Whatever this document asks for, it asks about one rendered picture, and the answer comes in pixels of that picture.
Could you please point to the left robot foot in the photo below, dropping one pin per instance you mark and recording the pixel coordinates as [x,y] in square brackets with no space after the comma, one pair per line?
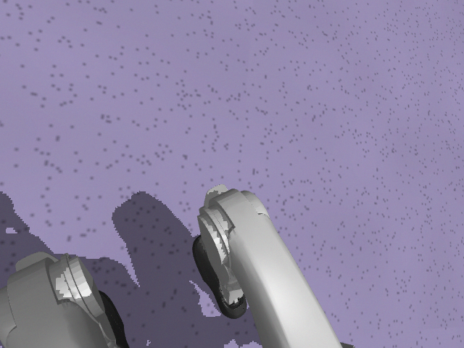
[114,320]

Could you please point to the right robot foot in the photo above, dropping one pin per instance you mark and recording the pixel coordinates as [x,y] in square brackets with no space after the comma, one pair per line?
[209,276]

